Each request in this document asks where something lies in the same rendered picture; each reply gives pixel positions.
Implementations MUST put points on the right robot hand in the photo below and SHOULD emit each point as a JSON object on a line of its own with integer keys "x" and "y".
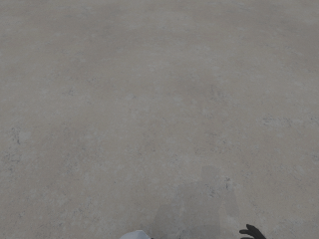
{"x": 252, "y": 231}

